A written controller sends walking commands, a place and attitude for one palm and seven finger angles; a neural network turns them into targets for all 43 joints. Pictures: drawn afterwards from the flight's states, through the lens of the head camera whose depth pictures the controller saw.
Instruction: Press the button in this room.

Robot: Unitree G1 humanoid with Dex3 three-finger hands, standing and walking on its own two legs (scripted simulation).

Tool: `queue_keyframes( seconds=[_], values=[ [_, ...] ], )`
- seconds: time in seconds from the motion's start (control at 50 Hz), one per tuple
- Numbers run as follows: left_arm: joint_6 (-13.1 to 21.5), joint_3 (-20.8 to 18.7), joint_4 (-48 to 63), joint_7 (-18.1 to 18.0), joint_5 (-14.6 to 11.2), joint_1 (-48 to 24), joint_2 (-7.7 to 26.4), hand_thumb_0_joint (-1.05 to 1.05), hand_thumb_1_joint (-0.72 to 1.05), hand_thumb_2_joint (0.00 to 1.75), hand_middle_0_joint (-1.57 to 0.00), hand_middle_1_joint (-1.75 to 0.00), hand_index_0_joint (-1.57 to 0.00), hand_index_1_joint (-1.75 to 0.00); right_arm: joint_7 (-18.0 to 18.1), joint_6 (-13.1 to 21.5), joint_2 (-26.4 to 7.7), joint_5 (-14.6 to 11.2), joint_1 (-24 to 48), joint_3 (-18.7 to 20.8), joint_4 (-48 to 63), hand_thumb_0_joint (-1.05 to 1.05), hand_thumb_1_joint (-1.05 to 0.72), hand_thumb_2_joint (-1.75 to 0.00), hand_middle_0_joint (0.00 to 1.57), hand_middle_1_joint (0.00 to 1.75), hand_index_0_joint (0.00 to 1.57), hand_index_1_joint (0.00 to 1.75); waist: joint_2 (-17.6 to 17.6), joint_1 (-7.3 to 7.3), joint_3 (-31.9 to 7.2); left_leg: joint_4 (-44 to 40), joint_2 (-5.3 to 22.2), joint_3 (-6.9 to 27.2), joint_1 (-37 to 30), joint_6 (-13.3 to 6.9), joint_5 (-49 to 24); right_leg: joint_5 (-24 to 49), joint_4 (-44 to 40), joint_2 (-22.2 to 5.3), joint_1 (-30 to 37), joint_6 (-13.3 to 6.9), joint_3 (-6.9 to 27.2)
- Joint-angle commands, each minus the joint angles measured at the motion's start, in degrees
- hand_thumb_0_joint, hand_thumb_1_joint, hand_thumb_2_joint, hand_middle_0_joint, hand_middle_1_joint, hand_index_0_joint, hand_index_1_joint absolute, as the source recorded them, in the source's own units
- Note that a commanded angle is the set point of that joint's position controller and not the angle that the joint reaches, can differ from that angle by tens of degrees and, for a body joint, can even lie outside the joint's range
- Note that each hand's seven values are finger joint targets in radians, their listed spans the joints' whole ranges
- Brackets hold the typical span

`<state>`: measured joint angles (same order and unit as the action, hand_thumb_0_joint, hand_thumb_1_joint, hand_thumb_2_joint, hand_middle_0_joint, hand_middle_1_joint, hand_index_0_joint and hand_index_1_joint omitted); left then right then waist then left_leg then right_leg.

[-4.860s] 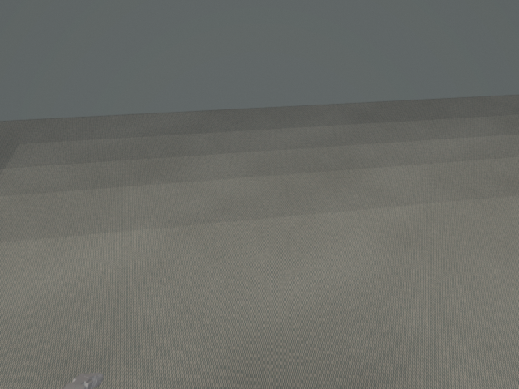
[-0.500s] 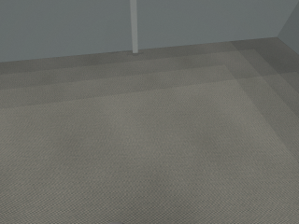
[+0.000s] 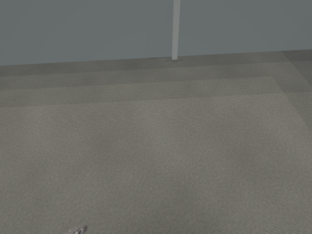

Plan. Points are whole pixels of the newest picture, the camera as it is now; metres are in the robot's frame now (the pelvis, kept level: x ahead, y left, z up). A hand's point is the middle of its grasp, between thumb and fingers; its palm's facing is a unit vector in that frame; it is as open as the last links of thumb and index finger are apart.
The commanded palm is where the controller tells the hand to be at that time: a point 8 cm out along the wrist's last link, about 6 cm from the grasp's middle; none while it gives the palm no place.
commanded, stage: turn or walk to find it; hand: left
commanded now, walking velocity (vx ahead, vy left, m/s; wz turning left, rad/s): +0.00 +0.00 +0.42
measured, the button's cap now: out of the picture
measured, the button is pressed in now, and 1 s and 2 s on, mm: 0 0 0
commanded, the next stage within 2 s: none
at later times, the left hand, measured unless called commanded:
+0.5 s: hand out of the picture -0.04 +0.25 -0.18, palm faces +0.26 -0.94 -0.24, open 7.3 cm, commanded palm none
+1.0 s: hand out of the picture -0.06 +0.20 -0.15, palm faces +0.43 -0.87 -0.25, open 7.3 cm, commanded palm none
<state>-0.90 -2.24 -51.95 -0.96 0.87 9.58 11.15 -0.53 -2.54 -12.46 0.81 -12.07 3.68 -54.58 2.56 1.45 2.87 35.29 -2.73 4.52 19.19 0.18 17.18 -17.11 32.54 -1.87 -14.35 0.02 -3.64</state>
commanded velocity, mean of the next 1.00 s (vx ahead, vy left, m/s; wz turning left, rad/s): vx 0.00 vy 0.00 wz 0.42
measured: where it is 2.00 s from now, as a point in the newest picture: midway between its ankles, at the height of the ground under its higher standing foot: outside the picture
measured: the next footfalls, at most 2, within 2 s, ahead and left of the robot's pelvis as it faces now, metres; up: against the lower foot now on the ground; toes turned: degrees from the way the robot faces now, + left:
left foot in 0.38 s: -0.02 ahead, +0.15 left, +0.00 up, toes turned +15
right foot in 0.78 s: +0.04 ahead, -0.09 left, +0.00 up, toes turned +15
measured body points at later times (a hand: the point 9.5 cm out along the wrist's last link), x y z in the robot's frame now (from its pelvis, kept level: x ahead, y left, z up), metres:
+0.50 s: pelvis -0.03 +0.03 +0.00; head +0.00 +0.07 +0.45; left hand -0.06 +0.30 -0.16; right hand +0.10 -0.20 -0.13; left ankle -0.06 +0.14 -0.73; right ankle -0.02 -0.10 -0.67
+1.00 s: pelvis -0.04 +0.00 +0.01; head -0.02 -0.01 +0.46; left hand -0.08 +0.25 -0.13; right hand +0.11 -0.22 -0.15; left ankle -0.13 +0.12 -0.65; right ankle +0.01 -0.10 -0.73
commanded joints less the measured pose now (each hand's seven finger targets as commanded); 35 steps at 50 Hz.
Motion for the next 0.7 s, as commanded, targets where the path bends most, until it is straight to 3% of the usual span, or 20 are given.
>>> queue_keyframes(
  seconds=[0.0, 0.02, 0.04, 0.06, 0.1, 0.14, 0.24, 0.26, 0.28, 0.3, 0.32, 0.34, 0.36, 0.38, 0.4, 0.44, 0.48, 0.58, 0.64, 0.68],
  values=[
    [0.98, -3.48, 3.9, -1.21, 0.33, 3.56, 12.91, 0.0, 0.9, 0.9, -0.2, -0.3, -0.2, -0.3, 0.08, -0.52, -6.89, 0.47, 2.71, 2.82, 5.03, 0.0, -0.9, -0.9, 0.2, 0.3, 0.2, 0.3, -14.9, -2.65, 0.4, 29.57, 1.79, 1.36, 12.14, 0.86, 11.62, -0.54, -20.72, -22.25, -1.04, -8.71, 20.37],
    [0.79, -3.1, 4.59, -1.3, 0.34, 0.25, 11.18, 0.0, 0.9, 0.9, -0.2, -0.3, -0.2, -0.3, -0.29, -0.76, -6.78, 0.48, 1.43, 2.77, 4.14, 0.0, -0.9, -0.9, 0.2, 0.3, 0.2, 0.3, -10.74, -0.88, 2.02, 32.74, 2.95, 0.67, 12.22, 0.98, 8.53, -1.28, -20.08, -20.04, -2.94, -7.79, 16.06],
    [1.03, -2.56, 5.13, -1.17, 0.48, -2.33, 10.06, 0.0, 0.9, 0.9, -0.2, -0.3, -0.2, -0.3, -0.64, -0.84, -6.02, 0.63, -0.42, 2.57, 2.8, 0.0, -0.9, -0.9, 0.2, 0.3, 0.2, 0.3, -10.07, 0.55, 2.36, 34.34, 3.65, -0.73, 11.71, 1.67, 4.98, 1.34, -18.53, -17.06, -2.78, -6.55, 10.06],
    [1.26, -2.34, 5.17, -1.1, 0.49, -1.99, 9.15, 0.0, 0.9, 0.9, -0.2, -0.3, -0.2, -0.3, -0.76, -0.85, -5.52, 0.64, -1.27, 2.43, 2.33, 0.0, -0.9, -0.9, 0.2, 0.3, 0.2, 0.3, -10.19, 0.54, 1.77, 34.4, 3.67, -1.87, 11.17, 2.28, 3.52, 4.54, -17.47, -15.52, -2.17, -5.87, 7.05],
    [1.42, -2.23, 4.29, -1.11, 0.54, 0.56, 9.23, 0.0, 0.9, 0.9, -0.2, -0.3, -0.2, -0.3, -0.77, -0.82, -5.41, 0.51, -0.8, 2.16, 2.3, 0.0, -0.9, -0.9, 0.2, 0.3, 0.2, 0.3, -12.31, -0.66, 0.56, 31.7, 4.08, -3.11, 11.24, 3.12, 3.58, 7.72, -16.62, -15.49, 1.15, -6.17, 5.18],
    [1.29, -2.55, 3.31, -1.18, 0.77, 2.41, 10.23, 0.0, 0.9, 0.9, -0.2, -0.3, -0.2, -0.3, -0.77, -0.88, -4.97, 0.34, 1.18, 1.91, 2.6, 0.0, -0.9, -0.9, 0.2, 0.3, 0.2, 0.3, -11.63, -1.77, 0.78, 26.69, 4.63, -4.42, 9.92, 3.56, 5.36, 9.01, -16.25, -16.64, 2.43, -6.79, 4.34],
    [0.93, -3.62, 0.98, -0.9, 1.12, 6.75, 13.12, 0.0, 0.9, 0.9, -0.2, -0.3, -0.2, -0.3, -0.47, 0.16, -3.72, -0.28, 4.57, 0.79, 3.63, 0.0, -0.9, -0.9, 0.2, 0.3, 0.2, 0.3, -14.08, -4.5, -2.87, 9.8, 4.15, -8.16, 4.81, 3.16, 10.24, 23.83, -10.32, -18.62, 8.71, -8.21, 2.94],
    [0.8, -3.61, 0.64, -0.82, 1.09, 7.04, 13.46, 0.0, 0.9, 0.9, -0.2, -0.3, -0.2, -0.3, -0.35, 0.29, -3.78, -0.38, 4.06, 0.73, 3.42, 0.0, -0.9, -0.9, 0.2, 0.3, 0.2, 0.3, -14.42, -4.33, -3.57, 7.16, 3.53, -9.06, 2.95, 2.97, 9.48, 26.18, -9.08, -18.44, 8.72, -7.79, 2.5],
    [0.72, -3.71, 0.48, -0.83, 0.98, 6.15, 13.68, 0.0, 0.9, 0.9, -0.2, -0.3, -0.2, -0.3, -0.21, 0.6, -3.95, -0.45, 2.05, 0.58, 3.02, 0.0, -0.9, -0.9, 0.2, 0.3, 0.2, 0.3, -14.43, -3.1, -4.95, 2.7, 3.57, -9.55, 0.87, 2.77, 7.18, 27.54, -6.86, -18.43, 9.17, -6.89, 1.43],
    [0.56, -3.73, 0.44, -0.8, 0.72, 5.38, 13.44, 0.0, 0.9, 0.9, -0.2, -0.3, -0.2, -0.3, -0.1, 0.87, -4.17, -0.37, 0.09, 0.61, 2.36, 0.0, -0.9, -0.9, 0.2, 0.3, 0.2, 0.3, -13.86, -2.02, -5.76, -2.9, 3.41, -10.09, -2.87, 2.54, 2.41, 26.4, -4.46, -17.62, 8.0, -5.14, -0.44],
    [0.2, -3.56, 0.38, -0.65, 0.24, 4.8, 12.69, 0.0, 0.9, 0.9, -0.2, -0.3, -0.2, -0.3, -0.19, 1.16, -5.45, -0.29, -1.77, 0.77, 1.87, 0.0, -0.9, -0.9, 0.2, 0.3, 0.2, 0.3, -10.43, -0.84, -6.27, -10.3, 4.06, -9.31, -9.16, 1.92, -4.81, 22.18, -0.15, -16.23, 3.94, -2.4, -2.81],
    [-0.33, -3.28, 1.37, -0.41, -0.24, 6.12, 10.21, 0.0, 0.9, 0.9, -0.2, -0.3, -0.2, -0.3, -0.12, 1.79, -9.64, 0.11, -3.0, 1.67, 1.98, 0.0, -0.9, -0.9, 0.2, 0.3, 0.2, 0.3, 0.87, -0.21, -7.78, -14.39, 11.71, 0.46, -16.96, -1.17, -13.85, 10.38, 8.65, -11.78, -5.71, 1.27, -5.72],
    [-0.57, -2.22, 3.59, -0.07, -0.3, 4.79, 6.39, 0.0, 0.9, 0.9, -0.2, -0.3, -0.2, -0.3, 0.13, 1.91, -14.84, 0.35, -5.34, 2.74, 2.11, 0.0, -0.9, -0.9, 0.2, 0.3, 0.2, 0.3, 16.01, 1.04, -6.53, -16.25, 24.93, 16.03, -19.54, -8.09, -32.36, -17.62, 19.49, -5.5, -17.75, 4.73, -6.45],
    [-1.22, -1.77, 4.32, -0.44, 0.25, 0.35, 7.07, 0.0, 0.9, 0.9, -0.2, -0.3, -0.2, -0.3, 0.79, 1.76, -15.14, 0.43, -7.43, 3.02, 0.87, 0.0, -0.9, -0.9, 0.2, 0.3, 0.2, 0.3, 11.48, 3.13, -5.98, -16.94, 26.49, 16.32, -14.95, -11.55, -30.41, -19.35, 27.27, -5.29, -16.76, 4.12, -1.13],
    [-1.4, -2.17, 3.9, -0.47, 0.12, -1.59, 6.45, 0.0, 0.9, 0.9, -0.2, -0.3, -0.2, -0.3, 1.39, 1.86, -13.94, 0.56, -6.16, 2.69, 0.55, 0.0, -0.9, -0.9, 0.2, 0.3, 0.2, 0.3, 12.81, 2.39, -4.76, -16.75, 23.37, 14.5, -13.02, -11.02, -28.54, -16.26, 30.61, -5.16, -18.17, 3.94, 1.47],
    [-1.07, -2.42, 2.02, 0.2, 0.01, 0.0, 7.16, 0.0, 0.9, 0.9, -0.2, -0.3, -0.2, -0.3, 1.75, 2.07, -10.64, 0.54, -0.01, 1.51, 2.12, 0.0, -0.9, -0.9, 0.2, 0.3, 0.2, 0.3, 8.66, -0.2, -2.82, -15.96, 18.68, 8.18, -10.5, -9.48, -26.96, -9.58, 31.65, -5.37, -17.1, 4.12, 2.24],
    [-0.93, -2.16, 1.2, 0.41, -0.13, 1.5, 6.82, 0.0, 0.9, 0.9, -0.2, -0.3, -0.2, -0.3, 1.79, 2.4, -10.33, 0.41, 0.74, 1.24, 2.51, 0.0, -0.9, -0.9, 0.2, 0.3, 0.2, 0.3, 6.63, -0.65, -3.66, -15.04, 16.57, 5.95, -11.98, -9.14, -31.63, -8.43, 28.33, -4.35, -15.34, 4.51, 1.58],
    [-1.01, -1.86, 2.2, 0.12, -0.37, -0.2, 6.01, 0.0, 0.9, 0.9, -0.2, -0.3, -0.2, -0.3, 1.62, 1.93, -10.99, 0.54, -0.88, 1.77, 2.38, 0.0, -0.9, -0.9, 0.2, 0.3, 0.2, 0.3, 5.74, 0.55, -3.9, -14.91, 16.87, 8.91, -12.38, -10.25, -30.01, -9.51, 19.49, -2.53, -11.85, 4.63, 1.45],
    [-0.67, -1.78, 2.52, -0.04, -0.47, 1.29, 5.66, 0.0, 0.9, 0.9, -0.2, -0.3, -0.2, -0.3, 1.35, 1.47, -11.0, 0.77, 0.77, 2.08, 3.23, 0.0, -0.9, -0.9, 0.2, 0.3, 0.2, 0.3, 6.92, -0.16, -3.95, -14.27, 15.95, 10.82, -9.4, -9.84, -27.68, -8.61, 11.77, -1.17, -6.78, 4.07, 0.7],
    [-0.27, -1.88, 2.02, -0.2, -0.53, 3.99, 5.92, 0.0, 0.9, 0.9, -0.2, -0.3, -0.2, -0.3, 1.15, 1.22, -10.9, 0.65, 1.95, 2.29, 3.69, 0.0, -0.9, -0.9, 0.2, 0.3, 0.2, 0.3, 6.63, -1.49, -4.02, -12.51, 14.61, 11.32, -6.11, -8.71, -25.25, -3.83, 4.17, -0.24, -1.49, 3.81, 0.06]
  ],
)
